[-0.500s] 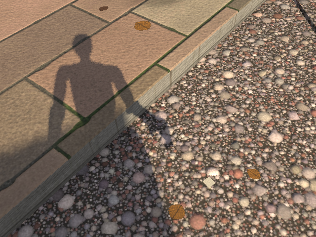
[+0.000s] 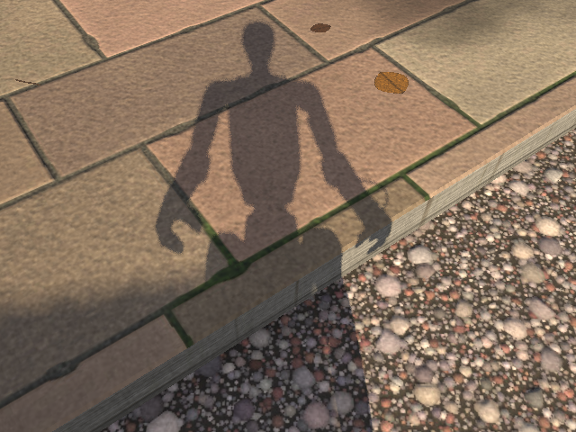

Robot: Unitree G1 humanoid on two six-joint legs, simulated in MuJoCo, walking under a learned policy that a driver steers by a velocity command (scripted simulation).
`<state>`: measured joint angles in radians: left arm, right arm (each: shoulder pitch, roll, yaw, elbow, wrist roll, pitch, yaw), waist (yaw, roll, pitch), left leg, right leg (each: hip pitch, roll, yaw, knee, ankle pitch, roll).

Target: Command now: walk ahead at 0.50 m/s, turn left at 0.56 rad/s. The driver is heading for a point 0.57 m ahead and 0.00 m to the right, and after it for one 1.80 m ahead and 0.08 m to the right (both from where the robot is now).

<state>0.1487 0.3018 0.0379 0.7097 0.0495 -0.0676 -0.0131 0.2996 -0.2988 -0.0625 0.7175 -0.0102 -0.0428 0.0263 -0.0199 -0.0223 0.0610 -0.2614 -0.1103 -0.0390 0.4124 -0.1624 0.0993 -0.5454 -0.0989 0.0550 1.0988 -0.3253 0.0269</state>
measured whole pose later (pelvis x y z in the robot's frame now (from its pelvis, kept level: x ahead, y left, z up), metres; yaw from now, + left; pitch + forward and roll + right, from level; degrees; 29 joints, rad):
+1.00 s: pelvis +0.49 +0.03 +0.00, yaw +8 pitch +0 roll +1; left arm 0.26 0.25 0.06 0.84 0.04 0.01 -0.03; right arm 0.39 -0.23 -0.03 0.93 -0.03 -0.09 -0.01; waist 0.00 -0.05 0.02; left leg -0.08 -0.02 0.16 0.31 -0.25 0.06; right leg -0.74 -0.05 0.01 1.44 -0.30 -0.03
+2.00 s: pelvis +1.18 -0.09 +0.13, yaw -16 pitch +3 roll +2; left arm 0.35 0.30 0.01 0.83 0.00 -0.11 -0.02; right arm 0.17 -0.29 -0.02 0.73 0.01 -0.08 0.01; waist 0.00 0.00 -0.03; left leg -0.39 -0.12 0.01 0.48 -0.15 0.09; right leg -0.32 0.12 0.10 1.28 -0.39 0.00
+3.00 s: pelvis +1.45 -0.14 +0.14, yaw +19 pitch +3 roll -2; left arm 0.10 0.29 0.07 0.72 0.00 0.00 0.03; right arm 0.20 -0.28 -0.06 0.57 0.00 0.04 -0.04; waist -0.01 -0.01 0.02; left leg -0.37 -0.06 -0.12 0.50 -0.18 0.04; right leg -0.53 0.02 0.05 0.91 -0.36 0.07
